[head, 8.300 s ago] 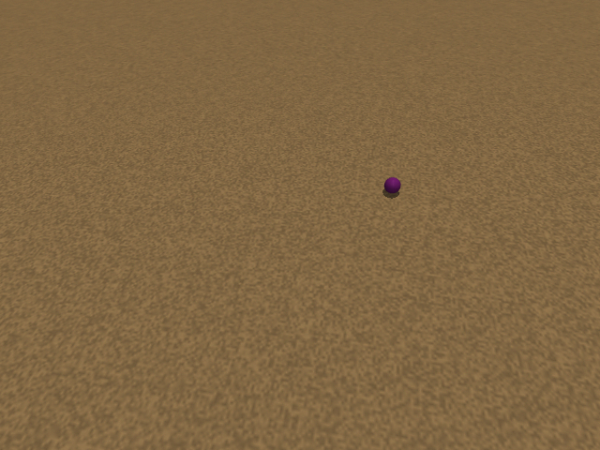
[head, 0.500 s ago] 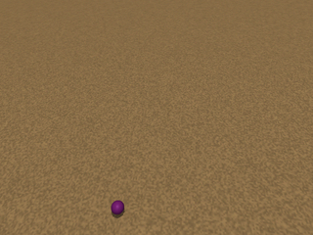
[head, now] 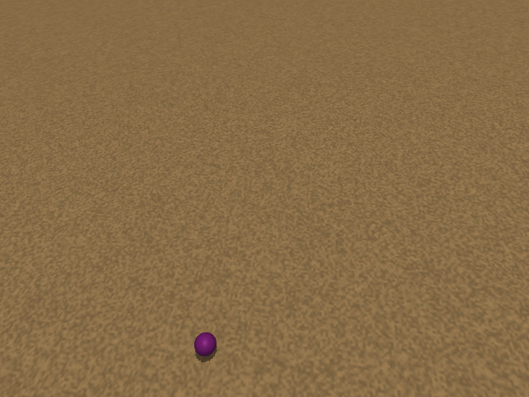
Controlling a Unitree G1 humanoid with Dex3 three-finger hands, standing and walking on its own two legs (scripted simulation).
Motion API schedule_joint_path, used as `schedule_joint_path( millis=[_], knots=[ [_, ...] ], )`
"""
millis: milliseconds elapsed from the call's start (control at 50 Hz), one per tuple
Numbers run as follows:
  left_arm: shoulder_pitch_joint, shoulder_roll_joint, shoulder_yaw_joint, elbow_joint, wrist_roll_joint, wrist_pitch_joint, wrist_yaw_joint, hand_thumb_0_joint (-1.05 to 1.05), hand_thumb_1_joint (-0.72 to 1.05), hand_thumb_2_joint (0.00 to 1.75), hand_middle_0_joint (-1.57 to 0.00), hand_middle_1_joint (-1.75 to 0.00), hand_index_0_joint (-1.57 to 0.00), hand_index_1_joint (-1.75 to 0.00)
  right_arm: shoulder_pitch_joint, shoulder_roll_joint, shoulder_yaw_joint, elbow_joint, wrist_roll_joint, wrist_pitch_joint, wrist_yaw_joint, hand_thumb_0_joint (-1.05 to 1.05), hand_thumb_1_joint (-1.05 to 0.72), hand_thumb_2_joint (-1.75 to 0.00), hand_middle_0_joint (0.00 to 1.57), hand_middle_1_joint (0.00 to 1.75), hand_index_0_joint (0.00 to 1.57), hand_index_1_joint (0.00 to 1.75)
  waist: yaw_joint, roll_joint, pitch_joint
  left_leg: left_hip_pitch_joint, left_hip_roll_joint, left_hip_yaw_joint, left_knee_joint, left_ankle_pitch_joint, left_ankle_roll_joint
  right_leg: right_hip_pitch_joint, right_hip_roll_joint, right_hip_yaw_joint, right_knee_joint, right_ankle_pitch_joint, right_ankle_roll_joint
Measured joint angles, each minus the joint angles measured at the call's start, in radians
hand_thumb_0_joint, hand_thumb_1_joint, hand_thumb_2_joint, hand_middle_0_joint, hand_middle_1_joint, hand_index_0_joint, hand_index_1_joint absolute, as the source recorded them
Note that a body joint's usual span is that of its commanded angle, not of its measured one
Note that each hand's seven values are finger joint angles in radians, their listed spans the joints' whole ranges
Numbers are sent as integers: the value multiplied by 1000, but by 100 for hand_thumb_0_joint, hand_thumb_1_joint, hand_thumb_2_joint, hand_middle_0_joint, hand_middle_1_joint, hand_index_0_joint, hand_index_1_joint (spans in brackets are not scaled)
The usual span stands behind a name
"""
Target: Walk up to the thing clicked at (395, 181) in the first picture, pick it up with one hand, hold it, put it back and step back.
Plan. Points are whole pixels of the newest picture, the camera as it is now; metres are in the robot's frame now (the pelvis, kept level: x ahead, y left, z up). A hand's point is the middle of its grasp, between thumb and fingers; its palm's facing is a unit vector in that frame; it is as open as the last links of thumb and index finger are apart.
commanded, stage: walk up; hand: left
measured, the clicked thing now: (205, 344) +0.43 +0.28 -0.74
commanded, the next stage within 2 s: none
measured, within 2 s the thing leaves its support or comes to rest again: neither
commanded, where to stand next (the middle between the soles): +0.03 +0.04 m, yaw -1 degrees
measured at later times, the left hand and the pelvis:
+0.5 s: hand out of the picture +0.04 +0.37 -0.17, palm faces -0.05 -0.91 -0.40, open 7.4 cm; pelvis -0.02 +0.09 -0.02, yaw -1 degrees
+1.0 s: hand out of the picture +0.08 +0.33 -0.17, palm faces -0.07 -0.94 -0.34, open 7.4 cm; pelvis -0.04 +0.06 -0.02, yaw -3 degrees
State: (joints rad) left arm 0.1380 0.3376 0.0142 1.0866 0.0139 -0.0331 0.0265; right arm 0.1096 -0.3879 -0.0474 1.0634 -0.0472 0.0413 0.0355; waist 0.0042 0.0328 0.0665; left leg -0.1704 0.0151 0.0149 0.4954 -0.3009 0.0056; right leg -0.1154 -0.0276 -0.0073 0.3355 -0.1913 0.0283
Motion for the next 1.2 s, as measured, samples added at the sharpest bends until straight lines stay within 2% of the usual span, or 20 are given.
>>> schedule_joint_path(
  millis=[40,100,160,200,220,240,280,340,480,560,620,660,720,780,880,960,1020,1080,1140,1200],
  knots=[
    [17,4,13,-32,7,-5,17,1,90,89,-21,-30,-21,-30,1,-23,-21,-43,-7,26,11,0,-91,-90,20,30,20,30,7,10,16,-83,-15,-33,205,-109,4,-24,-10,7,32,-11,-1],
    [35,27,24,-69,17,-1,34,1,90,89,-21,-30,-21,-30,8,-49,-47,-106,-8,47,27,0,-91,-90,20,30,20,30,0,19,42,-171,-7,-76,396,-175,5,-53,-32,5,75,-26,3],
    [41,64,34,-102,30,6,34,1,90,89,-21,-30,-21,-30,22,-59,-63,-146,-4,48,33,0,-91,-90,20,30,20,30,-5,12,63,-180,30,-92,336,-183,4,-94,-64,3,145,-56,21],
    [36,91,38,-123,29,18,27,1,90,89,-21,-30,-21,-30,38,-61,-72,-156,1,36,31,0,-91,-90,20,30,20,30,-5,-2,72,-136,45,-86,183,-94,3,-138,-94,9,235,-101,28],
    [28,106,40,-130,24,26,24,1,90,89,-21,-30,-21,-30,43,-54,-76,-152,0,25,24,0,-91,-90,20,30,20,30,-4,-22,81,-123,31,-73,146,-23,-23,-168,-116,24,304,-133,9],
    [18,117,44,-132,18,37,25,1,90,89,-21,-30,-21,-30,44,-38,-75,-145,-4,17,17,0,-91,-90,20,30,20,30,5,-46,95,-123,13,-58,162,-21,-35,-197,-113,68,380,-208,-12],
    [8,125,44,-125,7,53,28,1,90,89,-20,-30,-21,-30,56,-9,-54,-135,3,8,12,0,-91,-90,20,30,20,30,0,-55,95,-129,7,-60,180,-35,-33,-240,-45,126,519,-332,-37],
    [17,128,41,-112,-9,55,15,1,91,89,-20,-30,-20,-30,70,35,-23,-130,10,-4,1,0,-91,-90,20,30,20,30,2,-65,80,-115,11,-51,151,-27,-23,-269,29,127,616,-331,-49],
    [45,83,38,-113,9,70,-25,1,91,89,-20,-30,-20,-30,73,49,-1,-163,23,-45,-25,0,-90,-90,21,30,21,30,5,-42,80,-103,27,-13,152,-35,-16,-185,59,28,443,-316,-45],
    [43,52,43,-134,25,58,-35,1,91,89,-20,-30,-20,-30,63,21,-1,-173,39,-41,-43,0,-90,-90,21,30,21,30,4,-3,92,-128,55,-21,219,-59,-24,-118,80,-2,292,-139,-62],
    [51,37,35,-159,25,49,-45,1,91,89,-20,-30,-21,-30,51,11,-2,-159,48,-26,-59,0,-90,-90,20,30,20,30,9,-10,84,-152,18,-41,315,-219,0,-117,73,8,292,-151,-69],
    [53,25,28,-177,26,49,-46,1,91,89,-20,-30,-21,-30,51,2,-2,-154,51,-30,-63,0,-90,-90,20,30,20,30,13,-17,78,-158,-5,-45,361,-253,7,-112,65,15,275,-144,-69],
    [53,18,22,-203,26,47,-44,1,90,89,-21,-30,-21,-30,56,-6,2,-148,48,-47,-64,0,-90,-90,20,30,20,30,13,-33,65,-125,-10,-23,263,-201,8,-113,58,18,260,-133,-64],
    [41,28,18,-212,10,59,-46,1,90,89,-21,-30,-21,-30,66,2,0,-137,31,-71,-65,0,-91,-90,20,30,20,30,9,-69,60,-60,-25,-1,86,13,8,-130,41,25,308,-153,-53],
    [17,43,27,-189,-3,83,-48,1,91,89,-20,-30,-21,-30,87,18,16,-134,19,-91,-57,0,-90,-90,20,30,20,30,-1,-86,44,-48,-2,0,69,9,4,-176,61,68,463,-323,-57],
    [15,58,36,-167,-7,67,-55,1,91,89,-20,-30,-21,-30,88,13,24,-134,16,-90,-49,0,-90,-90,20,30,20,30,-6,-74,38,-52,27,1,67,13,-17,-139,25,58,347,-262,-57],
    [13,58,38,-133,1,46,-46,1,91,89,-20,-30,-20,-30,75,1,27,-129,27,-69,-42,0,-90,-90,20,30,20,30,-9,-43,45,-68,57,-8,116,-10,-37,-84,31,37,208,-86,-26],
    [24,46,24,-103,4,36,-45,1,91,89,-20,-30,-20,-30,69,-2,26,-107,38,-50,-37,0,-90,-90,20,30,20,30,-12,-24,30,-64,40,-38,117,-54,-24,-84,33,34,211,-94,-17],
    [21,30,12,-76,-1,40,-46,1,91,89,-20,-30,-20,-30,72,-5,25,-77,40,-53,-32,0,-90,-90,20,30,20,30,-14,-16,17,-34,23,-43,50,31,-33,-76,20,36,205,-97,-12],
    [6,17,7,-56,-5,39,-47,1,91,89,-20,-30,-21,-30,74,2,32,-45,39,-54,-25,0,-91,-90,20,30,20,30,-11,-13,7,-11,18,-45,4,45,-43,-56,13,33,169,-82,-10]
  ],
)
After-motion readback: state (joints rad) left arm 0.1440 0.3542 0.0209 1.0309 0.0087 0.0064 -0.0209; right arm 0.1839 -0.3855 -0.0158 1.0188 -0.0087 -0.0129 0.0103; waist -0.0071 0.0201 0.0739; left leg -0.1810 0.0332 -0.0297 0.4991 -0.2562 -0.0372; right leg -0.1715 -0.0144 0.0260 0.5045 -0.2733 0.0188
